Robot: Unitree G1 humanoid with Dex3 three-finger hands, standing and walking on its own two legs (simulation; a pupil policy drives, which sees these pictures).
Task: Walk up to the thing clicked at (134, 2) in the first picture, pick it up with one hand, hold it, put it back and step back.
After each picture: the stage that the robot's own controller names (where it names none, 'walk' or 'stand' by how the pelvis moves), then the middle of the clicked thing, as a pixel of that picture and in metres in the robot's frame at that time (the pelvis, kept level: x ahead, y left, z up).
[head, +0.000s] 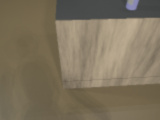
stand; out of the picture +1.00 -0.28 +0.02
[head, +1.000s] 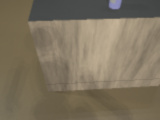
rise first; out of the picture +0.92 -0.12 +0.05
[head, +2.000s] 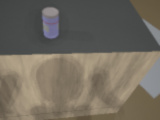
rise first; (50, 23) +0.62 +0.17 +0.05
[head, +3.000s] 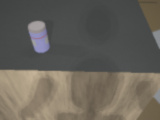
stand; (39, 37) +0.54 +0.23 +0.06
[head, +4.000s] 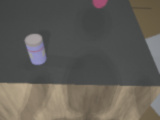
stand; (36, 49) +0.51 +0.22 +0.02
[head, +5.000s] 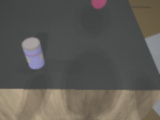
stand; (34, 53) +0.48 +0.23 +0.02
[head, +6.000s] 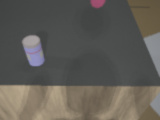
stand; (34, 51) +0.50 +0.23 +0.02
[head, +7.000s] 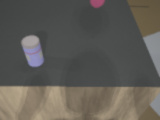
stand; (33, 51) +0.49 +0.23 +0.02
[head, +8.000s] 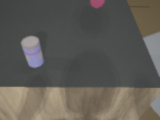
rise first; (33, 52) +0.49 +0.23 +0.02
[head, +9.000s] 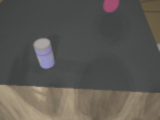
rise first; (44, 53) +0.50 +0.22 +0.02
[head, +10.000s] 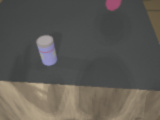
go down; (47, 50) +0.51 +0.22 +0.02
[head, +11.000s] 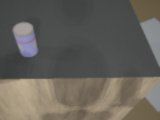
go down; (26, 40) +0.51 +0.20 +0.04
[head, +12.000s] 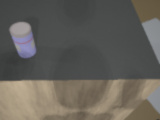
go down; (24, 40) +0.50 +0.21 +0.05
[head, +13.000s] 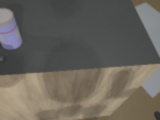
close in; (7, 30) +0.50 +0.22 +0.08
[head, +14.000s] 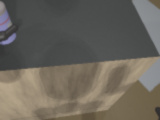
close; out of the picture +0.51 +0.22 +0.09
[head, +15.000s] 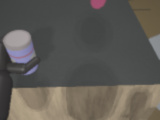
lift; (22, 53) +0.36 +0.19 +0.18
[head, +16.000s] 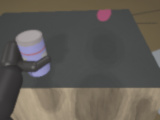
hold; (34, 53) +0.33 +0.16 +0.22
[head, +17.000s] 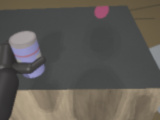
hold; (28, 55) +0.34 +0.17 +0.20
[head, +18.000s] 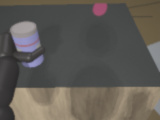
crouch; (28, 45) +0.37 +0.18 +0.21
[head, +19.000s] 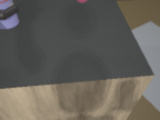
lower; (1, 5) +0.49 +0.22 +0.24
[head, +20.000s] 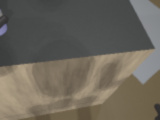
lower; out of the picture +0.53 +0.22 +0.11
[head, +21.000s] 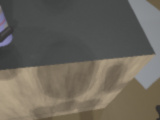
lower; out of the picture +0.50 +0.22 +0.09
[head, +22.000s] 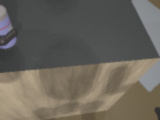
lower; (0, 27) +0.50 +0.22 +0.09
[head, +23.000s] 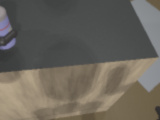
lower; out of the picture +0.49 +0.22 +0.09
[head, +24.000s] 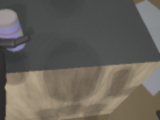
open; (10, 31) +0.49 +0.21 +0.09
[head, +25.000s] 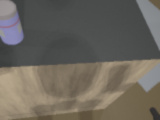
rise; (8, 23) +0.49 +0.20 +0.09
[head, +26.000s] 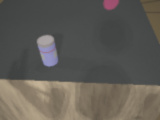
sink last; (48, 51) +0.50 +0.20 +0.06
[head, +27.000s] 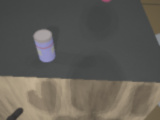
stand; (45, 46) +0.50 +0.19 +0.05
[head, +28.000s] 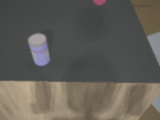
stand; (39, 50) +0.49 +0.20 +0.03
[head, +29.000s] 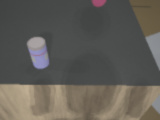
stand; (39, 53) +0.48 +0.21 +0.03
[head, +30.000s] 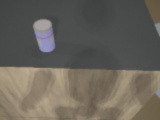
walk; (45, 36) +0.53 +0.18 +0.04
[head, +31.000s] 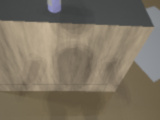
walk; out of the picture +0.77 +0.18 +0.04
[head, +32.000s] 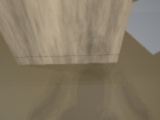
walk; out of the picture +1.14 +0.26 +0.04
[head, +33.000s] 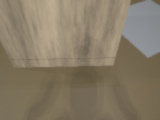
stand; out of the picture +1.13 +0.22 +0.04
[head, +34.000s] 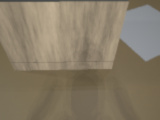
stand; out of the picture +1.15 +0.22 +0.02
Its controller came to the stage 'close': yes
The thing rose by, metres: 0.22
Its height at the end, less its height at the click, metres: +0.00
